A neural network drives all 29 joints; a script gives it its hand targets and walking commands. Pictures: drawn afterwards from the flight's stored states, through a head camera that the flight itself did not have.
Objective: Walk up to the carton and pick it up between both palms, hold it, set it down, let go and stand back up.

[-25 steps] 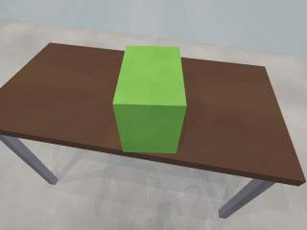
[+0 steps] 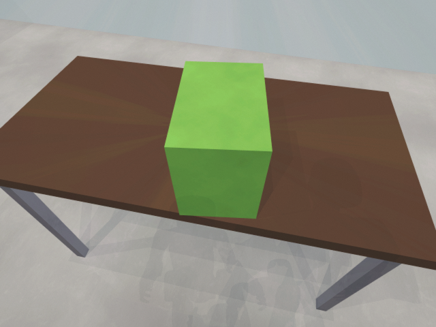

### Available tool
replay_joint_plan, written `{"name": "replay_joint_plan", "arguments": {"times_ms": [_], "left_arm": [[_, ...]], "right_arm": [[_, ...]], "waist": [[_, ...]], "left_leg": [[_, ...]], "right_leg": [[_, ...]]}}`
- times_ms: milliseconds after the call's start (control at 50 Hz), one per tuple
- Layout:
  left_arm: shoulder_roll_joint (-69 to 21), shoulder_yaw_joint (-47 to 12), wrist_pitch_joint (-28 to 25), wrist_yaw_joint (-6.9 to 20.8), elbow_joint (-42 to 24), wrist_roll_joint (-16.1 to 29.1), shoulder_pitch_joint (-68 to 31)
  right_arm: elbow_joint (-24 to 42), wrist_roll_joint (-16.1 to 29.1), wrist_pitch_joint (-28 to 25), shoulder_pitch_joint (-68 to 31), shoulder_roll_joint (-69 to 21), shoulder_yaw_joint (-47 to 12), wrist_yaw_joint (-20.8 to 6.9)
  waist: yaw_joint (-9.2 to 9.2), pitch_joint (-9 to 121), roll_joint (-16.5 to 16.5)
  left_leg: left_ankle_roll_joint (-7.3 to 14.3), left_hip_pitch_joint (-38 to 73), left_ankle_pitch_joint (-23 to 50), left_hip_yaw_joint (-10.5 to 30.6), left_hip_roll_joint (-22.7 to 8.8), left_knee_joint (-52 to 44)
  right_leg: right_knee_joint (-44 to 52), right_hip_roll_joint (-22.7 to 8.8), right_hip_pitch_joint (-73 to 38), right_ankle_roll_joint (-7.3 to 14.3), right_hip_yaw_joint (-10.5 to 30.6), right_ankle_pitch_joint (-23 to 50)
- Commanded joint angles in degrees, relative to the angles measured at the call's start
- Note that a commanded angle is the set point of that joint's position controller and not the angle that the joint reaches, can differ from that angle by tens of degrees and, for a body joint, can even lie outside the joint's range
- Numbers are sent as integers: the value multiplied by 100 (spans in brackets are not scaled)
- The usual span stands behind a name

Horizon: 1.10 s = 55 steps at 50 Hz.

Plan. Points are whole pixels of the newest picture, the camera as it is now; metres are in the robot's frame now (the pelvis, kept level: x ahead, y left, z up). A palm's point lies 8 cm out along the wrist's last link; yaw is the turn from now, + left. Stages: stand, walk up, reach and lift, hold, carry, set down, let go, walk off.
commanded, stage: walk up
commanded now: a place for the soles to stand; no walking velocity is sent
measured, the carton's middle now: (220, 140) +0.49 -0.01 +0.04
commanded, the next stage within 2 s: none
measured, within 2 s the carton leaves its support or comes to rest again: neither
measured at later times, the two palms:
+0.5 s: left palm out of the picture +0.08 +0.36 -0.13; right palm out of the picture +0.11 -0.15 -0.13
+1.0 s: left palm (80, 315) +0.17 +0.28 -0.12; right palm out of the picture -0.02 -0.16 -0.13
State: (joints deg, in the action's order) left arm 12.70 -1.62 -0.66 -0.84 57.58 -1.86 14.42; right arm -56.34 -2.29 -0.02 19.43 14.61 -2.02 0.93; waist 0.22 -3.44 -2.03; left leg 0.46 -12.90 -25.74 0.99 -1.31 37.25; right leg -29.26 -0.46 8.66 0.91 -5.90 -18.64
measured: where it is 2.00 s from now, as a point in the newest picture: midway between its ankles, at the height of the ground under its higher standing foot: outside the picture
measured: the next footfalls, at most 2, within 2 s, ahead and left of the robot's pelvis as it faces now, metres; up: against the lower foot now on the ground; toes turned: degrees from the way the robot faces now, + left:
left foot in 0.24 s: +0.15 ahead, +0.19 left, +0.00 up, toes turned -6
right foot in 0.60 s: +0.08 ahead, -0.04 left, +0.00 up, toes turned -13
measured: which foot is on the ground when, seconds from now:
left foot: up 0.00-0.22, down 0.24-1.00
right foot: down 0.00-0.24, up 0.26-0.58, down 0.60-1.00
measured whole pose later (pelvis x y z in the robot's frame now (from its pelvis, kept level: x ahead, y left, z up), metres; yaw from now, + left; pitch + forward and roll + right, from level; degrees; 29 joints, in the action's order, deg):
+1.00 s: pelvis +0.05 +0.07 +0.01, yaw -12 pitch -2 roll +0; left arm 11.9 -1.4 0.3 -0.4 56.7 -0.4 10.4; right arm -59.9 -1.2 -0.2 19.3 12.8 -2.7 1.1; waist 1.4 -3.6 -0.5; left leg -1.4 -12.1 -11.3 -4.4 -3.6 25.8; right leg -26.0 2.7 11.0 3.1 -1.7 -12.9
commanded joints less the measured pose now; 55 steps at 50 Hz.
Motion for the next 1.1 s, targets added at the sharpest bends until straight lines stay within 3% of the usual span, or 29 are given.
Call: {"name": "replay_joint_plan", "arguments": {"times_ms": [0,80,100,120,140,200,220,240,260,300,320,360,400,440,520,580,620,640,660,680,740,780,860,900,920,940,1020,1060,1080], "left_arm": [[1152,335,-82,-112,131,-69,1511],[1110,400,-274,-137,-180,-64,595],[877,341,-301,-100,-121,-30,615],[771,259,-317,-36,-169,-82,460],[742,199,-289,-32,-172,-69,492],[982,189,-86,36,-182,9,716],[702,102,-37,18,-206,-34,836],[548,22,31,-2,-331,-41,1151],[643,201,191,-89,-118,41,1702],[687,184,220,-123,-245,66,1357],[650,167,192,-107,-322,56,1370],[518,148,132,-45,-244,41,1628],[568,223,121,-23,-201,15,1337],[596,269,166,-25,-367,-15,1117],[603,311,171,-50,-612,-1,841],[707,413,210,66,-430,54,1271],[968,412,107,25,-648,118,882],[1022,427,137,-4,-704,109,356],[1121,435,136,-66,-781,134,139],[921,346,120,-92,-731,157,-16],[1044,330,74,-70,-576,118,-196],[802,247,13,-54,-586,176,-4],[782,218,75,-28,-416,141,-122],[756,256,107,7,-341,144,-100],[793,237,77,8,-274,119,9],[821,243,53,-6,-169,180,176],[832,236,18,44,-66,188,-32],[679,206,12,17,75,133,-88],[845,186,10,16,52,145,-99]], "right_arm": [[741,-187,-97,-522,626,265,-99],[796,-84,-46,-430,516,294,-261],[724,-60,-75,-380,320,259,-304],[701,-36,-108,-459,241,195,-267],[669,21,-157,-370,254,225,-236],[527,116,-123,137,466,361,-117],[407,135,-109,785,857,466,-86],[595,127,-129,784,1131,515,-25],[603,118,-47,619,1411,529,79],[723,150,75,-253,1119,448,130],[831,108,113,-703,1017,383,125],[866,146,106,-1008,899,343,149],[749,97,23,-742,722,303,128],[734,97,33,-841,836,330,111],[681,65,69,-918,961,385,185],[603,105,188,-858,1082,475,110],[671,179,262,-1003,598,309,41],[500,212,278,-771,234,169,24],[490,155,282,-808,320,219,18],[442,159,258,-594,183,130,-5],[177,93,-16,-160,402,244,13],[159,83,-132,-219,316,152,51],[34,144,-96,-76,375,104,24],[-60,91,-77,-9,455,70,26],[-55,104,-100,-87,375,27,40],[-81,128,-112,34,348,7,57],[-134,98,-177,268,612,54,11],[-103,110,-165,105,499,34,35],[-155,173,-168,205,346,14,37]], "waist": [[-702,-632,883],[-106,-633,570],[-181,-485,495],[-71,-491,1016],[-36,-559,838],[194,-83,688],[457,112,-154],[244,369,-1013],[198,717,-1136],[57,-199,-691],[-89,-205,-1150],[-215,32,-1059],[-27,189,-236],[-42,243,-506],[-43,231,-261],[-184,473,-230],[-53,-133,870],[78,-261,1085],[-94,-669,1023],[185,-640,825],[191,149,938],[48,529,683],[36,-72,204],[-81,-42,304],[-91,-51,-123],[-163,-137,161],[-8,-12,-226],[-25,53,215],[-16,-183,19]], "left_leg": [[-4,-2860,-794,6,-445,1291],[-140,-2344,170,213,-856,1226],[-147,-1797,618,-185,-574,899],[-151,-1306,693,-437,-414,567],[-195,-748,1289,-601,-171,228],[-107,1000,2139,-920,107,-513],[-168,1398,2478,-58,-657,-749],[-19,1229,2084,1372,-1656,-1580],[629,612,584,2475,-2281,-2016],[784,-166,-1079,2080,-2053,-2456],[783,-326,-928,1446,-1897,-2615],[926,-661,-134,557,-1621,-2396],[931,-477,635,700,-1733,-2190],[1087,-502,1036,456,-1844,-2005],[1070,-306,757,564,-2096,-1762],[643,-1271,-449,251,-1728,-1834],[90,-862,-244,-647,-701,-738],[63,-643,-225,-629,-289,-192],[84,-569,-299,-509,-233,160],[120,-426,-73,-416,-253,-179],[56,-179,1184,-595,-48,-464],[60,128,2073,-324,-401,-1073],[-3,49,1389,-198,-482,-1444],[40,-127,1408,-89,-541,-1544],[81,-154,1527,-79,-584,-1565],[-3,-236,1504,-34,-554,-1637],[131,-113,1326,13,-644,-1759],[188,-48,1238,116,-657,-1722],[202,-146,1192,128,-698,-1802]], "right_leg": [[1746,-2472,-1283,1422,3149,-1200],[1874,-1943,-372,980,2186,-952],[1685,-1607,-91,924,1526,55],[1400,-1133,262,795,901,861],[940,-943,662,675,611,1756],[-234,-543,1558,263,339,913],[-917,-367,1751,94,389,-271],[-1939,-132,1736,-40,568,-2134],[-2768,3,1478,-28,961,-2235],[-3143,-116,1817,-60,1072,-1864],[-2951,-254,1771,-123,1120,-1671],[-2823,-229,1345,-109,911,-1520],[-2705,-127,1227,-116,839,-1296],[-2511,-215,1331,-171,773,-1175],[-1327,-184,1154,-106,550,-771],[-446,140,-282,172,144,-58],[1102,-859,985,473,2184,-733],[1619,-1160,1546,684,2466,-1536],[1945,-1386,1896,647,2716,-1628],[1804,-1281,1716,706,2507,-1208],[1102,-895,707,535,1590,915],[768,-863,189,305,1423,2146],[1178,-618,568,192,1443,186],[1013,-361,264,217,1225,337],[1012,-467,251,150,1242,514],[1123,-494,205,99,1248,754],[960,-419,246,239,1241,354],[929,-320,315,190,1171,272],[993,-338,581,221,1200,397]]}}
